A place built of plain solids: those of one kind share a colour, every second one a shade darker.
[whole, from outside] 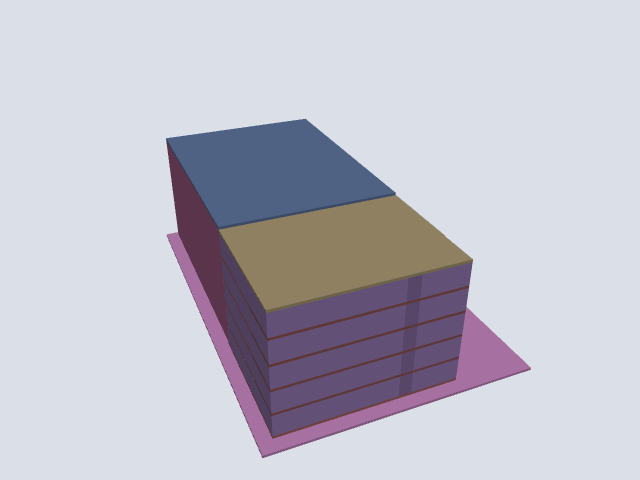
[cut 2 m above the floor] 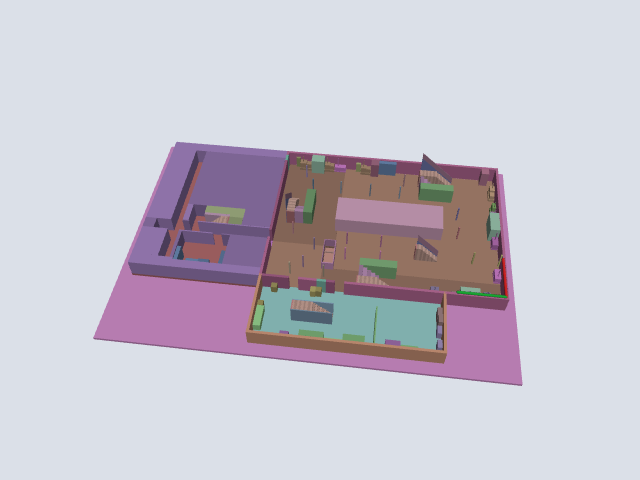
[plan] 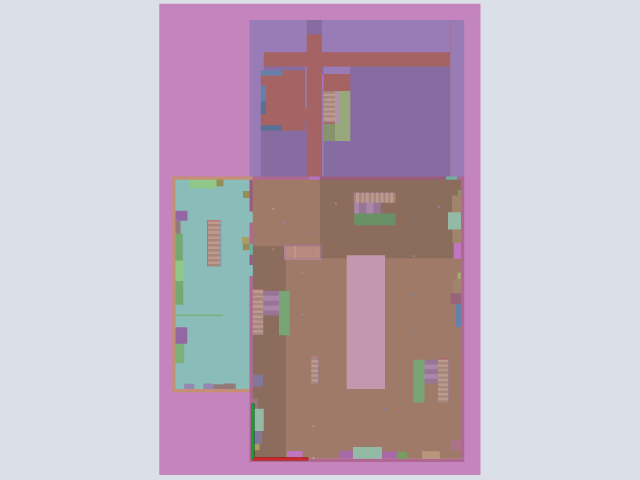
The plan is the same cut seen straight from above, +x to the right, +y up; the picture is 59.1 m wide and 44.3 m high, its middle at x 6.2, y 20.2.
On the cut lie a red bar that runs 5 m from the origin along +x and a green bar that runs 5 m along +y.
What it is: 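The inside of a sea-going cargo motor ship; the engine room, the machinery rooms along one side of it and the crew's accommodation across one end; there is no window anywhere; the ship lies still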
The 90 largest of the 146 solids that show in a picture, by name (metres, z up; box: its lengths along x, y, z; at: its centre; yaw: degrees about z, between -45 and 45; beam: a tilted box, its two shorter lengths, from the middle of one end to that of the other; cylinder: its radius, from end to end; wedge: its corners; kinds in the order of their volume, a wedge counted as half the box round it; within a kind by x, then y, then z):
{
 "wall_house_1": {"box": [0.81, 14.44, 2.55], "at": [0.11, 33.28, 9.81]},
 "wall_house_2": {"box": [0.89, 14.44, 2.55], "at": [0.15, 33.28, 6.97]},
 "wall_house_3": {"box": [1.04, 14.44, 2.55], "at": [0.22, 33.28, 1.27]},
 "wall_house_4": {"box": [1.3, 14.44, 2.55], "at": [0.35, 33.28, 4.12]},
 "wall_house_5": {"box": [1.3, 14.44, 2.55], "at": [0.35, 33.28, 12.66]},
 "wall_house_6": {"box": [0.49, 5.4, 2.55], "at": [0.76, 37.8, 9.81]},
 "wall_house_7": {"box": [0.41, 7.43, 2.55], "at": [0.8, 36.78, 6.97]},
 "wall_house_8": {"box": [0.26, 4.67, 2.55], "at": [0.87, 38.17, 1.27]},
 "wall_house_9": {"box": [4.1, 4.24, 2.55], "at": [2.79, 28.18, 1.27]},
 "wall_house_10": {"box": [3.84, 0.38, 2.55], "at": [2.92, 36.02, 1.27]},
 "wall_house_11": {"box": [3.98, 2.97, 2.55], "at": [2.99, 39.01, 1.27]},
 "wall_house_12": {"box": [3.98, 2.97, 2.55], "at": [2.99, 39.01, 4.12]},
 "wall_house_13": {"box": [3.98, 2.97, 2.55], "at": [2.99, 39.01, 6.97]},
 "wall_house_14": {"box": [3.98, 2.97, 2.55], "at": [2.99, 39.01, 9.81]},
 "wall_house_15": {"box": [3.98, 2.97, 2.55], "at": [2.99, 39.01, 12.66]},
 "wall_house_16": {"box": [0.14, 5.24, 2.55], "at": [4.91, 28.68, 1.27]},
 "wall_house_17": {"box": [0.14, 3.91, 2.55], "at": [4.91, 34.25, 1.27]},
 "wall_house_18": {"box": [1.41, 1.3, 2.55], "at": [5.68, 39.85, 1.27]},
 "wall_house_19": {"box": [1.41, 1.3, 2.55], "at": [5.68, 39.85, 4.12]},
 "wall_house_20": {"box": [1.41, 1.3, 2.55], "at": [5.68, 39.85, 6.97]},
 "wall_house_21": {"box": [1.41, 1.3, 2.55], "at": [5.68, 39.85, 9.81]},
 "wall_house_22": {"box": [1.41, 1.3, 2.55], "at": [5.68, 39.85, 12.66]},
 "wall_house_23": {"box": [0.14, 8.36, 2.55], "at": [6.46, 30.24, 1.27]},
 "wall_house_24": {"box": [2.48, 3.28, 2.55], "at": [7.76, 27.7, 1.27]},
 "wall_house_25": {"box": [2.48, 0.69, 2.55], "at": [7.76, 35.87, 1.27]},
 "wall_house_26": {"box": [11.83, 2.97, 2.55], "at": [12.3, 39.01, 1.27]},
 "wall_house_27": {"box": [11.83, 2.97, 2.55], "at": [12.3, 39.01, 4.12]},
 "wall_house_28": {"box": [11.83, 2.97, 2.55], "at": [12.3, 39.01, 6.97]},
 "wall_house_29": {"box": [11.83, 2.97, 2.55], "at": [12.3, 39.01, 9.81]},
 "wall_house_30": {"box": [12.6, 2.97, 2.55], "at": [12.69, 39.01, 12.66]},
 "wall_house_31": {"box": [9.21, 10.15, 2.55], "at": [13.6, 31.14, 1.27]},
 "wall_house_32": {"box": [1.3, 14.44, 2.55], "at": [18.86, 33.28, 1.27]},
 "wall_house_33": {"box": [1.3, 14.44, 2.55], "at": [18.86, 33.28, 4.12]},
 "wall_house_34": {"box": [1.3, 14.44, 2.55], "at": [18.86, 33.28, 6.97]},
 "wall_house_35": {"box": [1.3, 14.44, 2.55], "at": [18.86, 33.28, 9.81]},
 "wall_house_36": {"box": [0.53, 14.44, 2.55], "at": [19.25, 33.28, 12.66]},
 "floor_site_1": {"box": [29.64, 43.5, 0.3], "at": [6.19, 20.25, -0.45]},
 "wall_bay_1": {"box": [0.3, 16.89, 14.23], "at": [-0.15, 8.44, 7.12]},
 "wall_bay_2": {"box": [0.3, 0.95, 14.23], "at": [-0.15, 18.36, 7.12]},
 "wall_bay_3": {"box": [0.3, 2.0, 14.23], "at": [-0.15, 20.83, 7.12]},
 "wall_bay_4": {"box": [0.3, 2.94, 14.23], "at": [-0.15, 24.29, 7.12]},
 "wall_bay_5": {"box": [5.48, 0.3, 14.23], "at": [2.44, 25.91, 7.12]},
 "wall_bay_6": {"box": [19.81, 0.3, 14.23], "at": [9.61, -0.15, 7.12]},
 "wall_bay_7": {"box": [11.66, 0.3, 14.23], "at": [12.01, 25.91, 7.12]},
 "wall_bay_8": {"box": [0.68, 0.3, 14.23], "at": [19.17, 25.91, 7.12]},
 "wall_bay_9": {"box": [0.3, 25.76, 14.23], "at": [19.36, 12.88, 7.12]},
 "floor_house_1": {"box": [19.81, 14.74, 0.3], "at": [9.61, 33.13, -0.15]},
 "floor_house_2": {"box": [19.81, 4.98, 0.3], "at": [9.61, 38.01, 2.7]},
 "floor_house_3": {"box": [19.81, 4.98, 0.3], "at": [9.61, 38.01, 5.54]},
 "floor_house_4": {"box": [19.81, 4.98, 0.3], "at": [9.61, 38.01, 8.39]},
 "floor_house_5": {"box": [19.81, 4.98, 0.3], "at": [9.61, 38.01, 11.24]},
 "floor_house_6": {"box": [10.51, 6.18, 0.3], "at": [14.25, 32.43, 8.39]},
 "floor_house_7": {"box": [10.51, 6.18, 0.3], "at": [14.25, 32.43, 11.24]},
 "roof_bay_1": {"box": [19.81, 26.36, 0.3], "at": [9.61, 12.88, 14.38]},
 "floor_bay_1": {"box": [3.04, 19.62, 0.3], "at": [1.52, 9.81, -0.15]},
 "floor_bay_2": {"box": [6.21, 6.14, 0.3], "at": [3.1, 22.69, -0.15]},
 "floor_bay_3": {"box": [16.18, 18.51, 0.3], "at": [11.12, 9.26, -0.15]},
 "floor_bay_4": {"box": [13.01, 7.25, 0.3], "at": [12.71, 22.13, -0.15]},
 "engine_1": {"box": [3.54, 12.35, 2.87], "at": [10.44, 12.62, 1.44]},
 "roof_house_1": {"box": [19.81, 14.44, 0.3], "at": [9.61, 33.28, 14.09]},
 "wall_annex_1": {"box": [0.3, 19.31, 7.59], "at": [-7.28, 16.11, 3.8]},
 "wall_annex_2": {"box": [7.43, 0.3, 7.59], "at": [-3.71, 6.3, 3.8]},
 "wall_annex_3": {"box": [7.43, 0.3, 7.59], "at": [-3.71, 25.91, 3.8]},
 "tankbank_1": {"box": [0.99, 4.08, 4.99], "at": [2.91, 13.46, 2.49]},
 "tankbank_2": {"box": [3.81, 1.07, 4.82], "at": [11.26, 22.1, 2.41]},
 "tankbank_3": {"box": [1.0, 3.96, 5.0], "at": [15.34, 7.17, 2.5]},
 "floor_annex_ground_1": {"box": [7.13, 19.31, 0.3], "at": [-3.56, 16.11, -0.15]},
 "wall_trunk_plug_1": {"box": [1.07, 1.72, 2.55], "at": [7.06, 30.2, 1.27]},
 "wall_trunk_plug_2": {"box": [0.34, 1.6, 2.55], "at": [7.76, 30.14, 1.27]},
 "wall_trunk_plug_3": {"box": [1.07, 4.61, 2.55], "at": [8.47, 31.65, 1.27]},
 "tank_1": {"box": [1.0, 2.05, 1.76], "at": [0.5, 3.59, 0.88]},
 "tank_2": {"box": [2.7, 1.09, 2.07], "at": [10.58, 0.54, 1.03]},
 "tank_3": {"box": [1.2, 1.6, 2.35], "at": [18.61, 21.97, 1.18]},
 "wall_trunk_spine_1": {"box": [0.34, 2.98, 13.94], "at": [7.76, 32.43, 6.97]},
 "rack_1": {"box": [0.67, 2.49, 2.15], "at": [-6.8, 19.56, 1.07]},
 "rack_2": {"box": [0.71, 2.19, 2.23], "at": [-6.78, 15.31, 1.11]},
 "lockers_1": {"box": [0.45, 1.44, 1.82], "at": [0.96, 33.75, 0.91]},
 "lockers_2": {"box": [1.94, 0.49, 1.86], "at": [1.71, 30.54, 0.93]},
 "lockers_3": {"box": [2.0, 0.46, 1.85], "at": [1.74, 35.61, 0.93]},
 "lockers_4": {"box": [0.48, 2.15, 1.91], "at": [18.97, 13.24, 0.95]},
 "wall_stair_1": {"box": [0.1, 4.21, 6.25], "at": [-4.18, 19.82, 3.07]},
 "wall_stair_2": {"box": [0.1, 4.21, 6.25], "at": [-2.95, 19.82, 3.07]},
 "bench_1": {"box": [0.72, 1.91, 0.92], "at": [-6.77, 17.36, 0.46]},
 "bench_2": {"box": [0.8, 1.79, 0.92], "at": [-6.73, 9.74, 0.46]},
 "bench_3": {"box": [2.5, 0.78, 0.92], "at": [-4.59, 25.37, 0.46]},
 "airbottle_1": {"box": [0.97, 0.98, 2.35], "at": [18.73, 14.8, 1.18]},
 "airbottle_2": {"box": [0.91, 0.92, 2.35], "at": [18.76, 1.26, 1.18]},
 "wall_part_annex_ground_1": {"box": [4.39, 0.15, 3.5], "at": [-4.94, 13.25, 1.75]},
 "crate_1": {"box": [1.07, 1.52, 1.18], "at": [-6.6, 11.39, 0.59]},
 "flat_1": {"box": [1.44, 0.45, 2.02], "at": [1.69, 15.27, 1.01]}
}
